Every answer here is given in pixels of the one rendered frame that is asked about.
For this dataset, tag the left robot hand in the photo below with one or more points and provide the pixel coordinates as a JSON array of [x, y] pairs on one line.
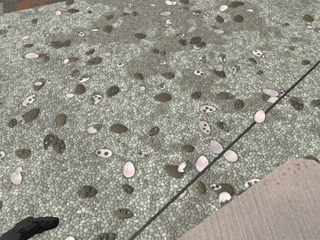
[[29, 227]]

